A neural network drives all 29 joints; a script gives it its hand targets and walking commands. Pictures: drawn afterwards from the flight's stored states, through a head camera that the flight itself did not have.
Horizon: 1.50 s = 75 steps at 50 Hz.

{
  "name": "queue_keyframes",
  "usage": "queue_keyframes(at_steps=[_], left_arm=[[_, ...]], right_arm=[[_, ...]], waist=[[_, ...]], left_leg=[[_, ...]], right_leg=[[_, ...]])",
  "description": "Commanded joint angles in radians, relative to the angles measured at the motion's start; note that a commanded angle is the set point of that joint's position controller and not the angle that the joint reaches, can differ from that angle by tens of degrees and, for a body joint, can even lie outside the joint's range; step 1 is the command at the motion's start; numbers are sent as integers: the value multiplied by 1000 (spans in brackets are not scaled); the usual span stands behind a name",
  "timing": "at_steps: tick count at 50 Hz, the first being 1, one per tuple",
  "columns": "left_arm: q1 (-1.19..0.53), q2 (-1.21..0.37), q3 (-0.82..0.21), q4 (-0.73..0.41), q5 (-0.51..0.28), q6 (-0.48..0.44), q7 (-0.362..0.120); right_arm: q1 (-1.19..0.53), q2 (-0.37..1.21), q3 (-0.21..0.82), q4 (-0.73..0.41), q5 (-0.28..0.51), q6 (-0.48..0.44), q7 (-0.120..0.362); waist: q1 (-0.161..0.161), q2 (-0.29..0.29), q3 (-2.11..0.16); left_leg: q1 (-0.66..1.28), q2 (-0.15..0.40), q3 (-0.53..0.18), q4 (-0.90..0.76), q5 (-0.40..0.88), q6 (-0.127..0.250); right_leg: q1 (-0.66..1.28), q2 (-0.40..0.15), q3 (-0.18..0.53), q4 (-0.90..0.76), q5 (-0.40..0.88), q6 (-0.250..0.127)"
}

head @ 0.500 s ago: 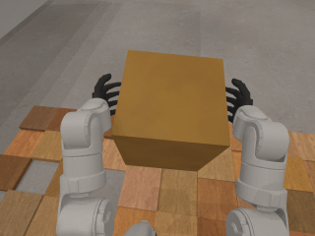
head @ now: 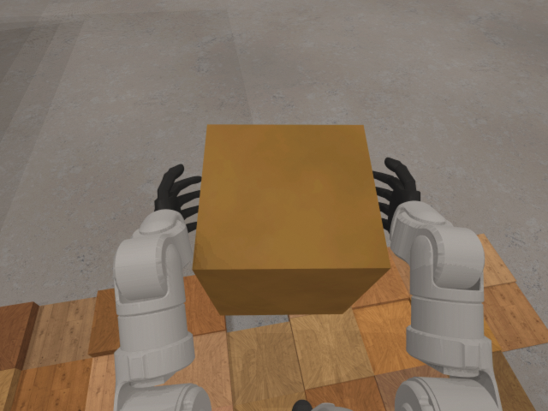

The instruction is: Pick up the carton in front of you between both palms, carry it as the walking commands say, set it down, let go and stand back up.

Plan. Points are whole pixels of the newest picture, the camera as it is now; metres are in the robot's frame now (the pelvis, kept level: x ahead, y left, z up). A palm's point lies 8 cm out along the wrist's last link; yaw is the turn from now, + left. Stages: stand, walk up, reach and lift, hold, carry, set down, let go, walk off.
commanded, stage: carry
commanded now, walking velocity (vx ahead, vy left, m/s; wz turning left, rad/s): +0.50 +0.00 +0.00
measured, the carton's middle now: (283, 231) +0.37 -0.02 +0.05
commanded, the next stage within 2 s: none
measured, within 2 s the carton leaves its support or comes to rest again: neither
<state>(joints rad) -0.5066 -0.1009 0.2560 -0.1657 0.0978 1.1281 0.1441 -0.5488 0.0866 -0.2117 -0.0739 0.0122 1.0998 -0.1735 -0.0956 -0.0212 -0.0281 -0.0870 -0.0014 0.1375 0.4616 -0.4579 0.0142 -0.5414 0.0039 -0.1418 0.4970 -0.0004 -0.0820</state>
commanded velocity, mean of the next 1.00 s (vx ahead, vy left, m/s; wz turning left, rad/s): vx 0.31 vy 0.00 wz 0.00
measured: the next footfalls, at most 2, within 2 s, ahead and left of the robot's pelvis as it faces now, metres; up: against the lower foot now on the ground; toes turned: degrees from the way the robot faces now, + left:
right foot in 0.02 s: +0.16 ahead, -0.06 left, -0.03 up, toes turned -3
left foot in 0.54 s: +0.50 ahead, +0.00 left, -0.03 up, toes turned +4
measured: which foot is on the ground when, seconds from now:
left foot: down 0.00-0.04, up 0.06-0.52, down 0.54-0.88, up 0.90-1.00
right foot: up 0.00-0.00, down 0.02-0.54, up 0.56-0.82, down 0.84-1.00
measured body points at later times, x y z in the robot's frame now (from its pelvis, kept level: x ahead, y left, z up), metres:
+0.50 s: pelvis +0.32 -0.04 -0.03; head +0.33 -0.06 +0.42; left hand +0.67 +0.12 +0.08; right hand +0.67 -0.19 +0.08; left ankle +0.46 +0.02 -0.73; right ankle +0.13 -0.05 -0.74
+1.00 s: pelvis +0.61 -0.06 +0.00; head +0.65 -0.04 +0.45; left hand +0.96 +0.11 +0.09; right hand +0.98 -0.19 +0.11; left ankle +0.59 +0.02 -0.72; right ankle +0.64 -0.19 -0.72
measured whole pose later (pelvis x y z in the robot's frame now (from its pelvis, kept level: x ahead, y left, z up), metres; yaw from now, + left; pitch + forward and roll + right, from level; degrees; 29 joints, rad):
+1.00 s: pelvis +0.61 -0.06 +0.00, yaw -1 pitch +6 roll -3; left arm -0.53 -0.09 0.22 -0.06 0.06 1.11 0.18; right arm -0.56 0.06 -0.25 -0.04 -0.03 1.12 -0.13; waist 0.05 0.02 -0.02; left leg -0.44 -0.02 -0.03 0.76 -0.40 0.05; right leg -0.44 0.01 -0.06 0.57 -0.23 0.00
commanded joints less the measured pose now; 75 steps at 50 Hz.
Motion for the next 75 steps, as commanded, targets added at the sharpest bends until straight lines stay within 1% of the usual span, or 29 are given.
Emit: queue_keyframes(at_steps=[1, 2, 8, 10, 11, 19, 23, 25, 26, 27, 29, 32, 34, 38, 40, 42, 43, 45, 49, 52, 54, 56, 62, 70, 71, 72, 73, 74, 75], left_arm=[[-613, -647, -629, -49, -316, 24, -64], [-646, -641, -644, -43, -356, 40, -65], [-836, -820, -678, -27, -478, 56, -121], [-898, -827, -691, -37, -497, 41, -138], [-854, -840, -662, 41, -508, 51, -142], [-708, -847, -597, 182, -403, 29, -151], [-662, -889, -588, 258, -339, 2, -158], [-750, -917, -604, 127, -353, -20, -154], [-728, -909, -606, 125, -329, -25, -147], [-739, -944, -610, 108, -326, -37, -133], [-693, -924, -575, 90, -314, -53, -113], [-624, -776, -556, 94, -224, -61, -75], [-541, -793, -561, 110, -208, -68, -72], [-536, -743, -583, 67, -193, -57, -67], [-571, -792, -644, 35, -258, -49, -73], [-559, -777, -644, 35, -261, -39, -83], [-595, -768, -681, 41, -295, -29, -87], [-614, -830, -709, -6, -339, -32, -90], [-673, -900, -773, -49, -430, -35, -112], [-689, -902, -763, -7, -443, -22, -108], [-632, -836, -753, 67, -391, 5, -106], [-603, -778, -687, 172, -349, 32, -98], [-637, -1000, -667, 232, -373, -12, -117], [-566, -873, -693, -33, -354, -84, -57], [-545, -827, -723, -75, -326, -88, -59], [-475, -779, -691, -48, -287, -81, -57], [-512, -795, -724, -124, -312, -90, -59], [-490, -791, -721, -73, -328, -73, -59], [-536, -793, -774, -142, -350, -74, -59]], right_arm=[[-606, 755, 640, -116, 270, 65, 101], [-606, 744, 624, -116, 261, 72, 87], [-680, 751, 527, -74, 153, 88, 42], [-651, 773, 503, 18, 108, 80, 46], [-640, 780, 539, -27, 119, 76, 43], [-567, 855, 582, 86, 120, 64, 76], [-665, 924, 613, 75, 155, 25, 112], [-617, 963, 625, 52, 177, 12, 131], [-657, 970, 651, 36, 197, -7, 131], [-646, 990, 666, 44, 215, -8, 130], [-825, 1047, 761, -129, 339, -40, 136], [-737, 1004, 764, -65, 383, -38, 149], [-743, 975, 771, -124, 395, -42, 151], [-630, 889, 705, -7, 335, -22, 144], [-640, 870, 711, -101, 333, -25, 144], [-563, 856, 664, 14, 258, -4, 131], [-503, 824, 584, 50, 201, 12, 123], [-504, 858, 610, 5, 206, 10, 120], [-550, 840, 558, -93, 159, 8, 108], [-516, 755, 526, -94, 129, 15, 102], [-435, 681, 511, -12, 90, 37, 103], [-367, 649, 467, 132, 53, 56, 107], [-609, 845, 548, 7, 154, 5, 140], [-556, 825, 670, -229, 276, -63, 101], [-478, 794, 658, -208, 250, -65, 98], [-439, 800, 680, -144, 242, -55, 99], [-454, 797, 667, -188, 240, -52, 104], [-474, 779, 654, -191, 253, -36, 114], [-560, 776, 718, -351, 280, -53, 116]], waist=[[156, -259, -565], [172, -226, -610], [144, -14, -438], [134, -78, -388], [156, -48, -408], [172, -109, -340], [78, -89, -397], [-50, 46, -466], [-36, 288, -554], [-1, 222, -647], [53, 99, -562], [73, -14, -438], [36, -37, -419], [43, 225, -411], [96, 143, -467], [167, -21, -448], [162, -121, -453], [158, -169, -476], [166, -99, -556], [125, -8, -522], [105, 210, -494], [82, 213, -479], [99, 217, -482], [122, 184, -608], [143, 123, -620], [164, -38, -603], [197, -276, -557], [277, -364, -471], [269, -268, -430]], left_leg=[[-451, -1, -36, 652, -38, -6], [-628, -56, -90, 840, -119, -2], [-651, 36, -100, 716, 93, -2], [-665, 28, -68, 729, 183, 5], [-723, 25, -71, 703, 169, 6], [-586, -56, 82, 196, 470, 49], [-240, -133, 161, 69, 485, 59], [275, 90, -128, -1, 756, 196], [502, 347, -567, 47, 1053, 359], [482, 377, -704, 18, 739, 412], [306, 313, -582, -39, 385, 299], [22, 244, -407, -101, 392, 243], [69, 232, -416, -67, 715, 266], [84, 144, -170, 71, 1118, 168], [-9, 89, -68, 219, 1142, 89], [-361, 19, -40, 433, 663, -13], [-485, -74, -92, 533, -68, 1], [-655, 10, -270, 452, -92, 43], [-358, 18, -196, 45, 193, 22], [13, -3, -77, -136, 753, 3], [255, 218, -252, 14, 1336, 46], [237, 312, -324, 63, 1501, 92], [228, 236, -243, 40, 1469, 8], [393, 132, -127, 260, 1922, -6], [294, 120, -130, 340, 1862, -50], [-37, 61, -105, 405, 1240, -51], [-620, -59, -54, 494, 65, -60], [-1031, -35, -162, 439, -383, -35], [-1074, 55, -363, 334, -533, -10]], right_leg=[[891, -340, 479, -2, 374, -132], [980, -367, 626, -78, 180, -243], [658, -260, 405, -135, 334, -78], [604, -230, 317, -138, 369, 5], [694, -250, 368, -170, 295, -57], [713, -106, 96, -101, 733, -4], [643, -147, 28, 203, 1032, 53], [181, -22, 44, 718, 262, 110], [-145, 152, 86, 1063, -504, 131], [-205, 70, 238, 1205, -551, 82], [-236, -13, 246, 1052, -446, 16], [-115, -46, 150, 805, -388, 48], [-152, -15, 107, 687, -415, 55], [-25, 42, 23, 225, -209, 49], [242, 72, -15, 27, 96, 33], [560, -141, 236, 14, 696, -96], [673, -280, 397, 38, 1055, -187], [824, -297, 450, 88, 871, -140], [661, -230, 314, 105, 613, -76], [331, -79, 139, 217, 88, -1], [36, -5, 109, 301, -446, 69], [-17, 14, 140, 369, -592, 91], [33, 0, 133, 291, -458, 108], [135, 110, -50, 82, -259, 97], [301, 102, -32, -35, -114, 102], [585, 26, 69, -87, 226, 68], [1018, -142, 291, 88, 952, -49], [1217, -250, 437, 189, 1122, -115], [1146, -316, 502, 273, 1018, -117]])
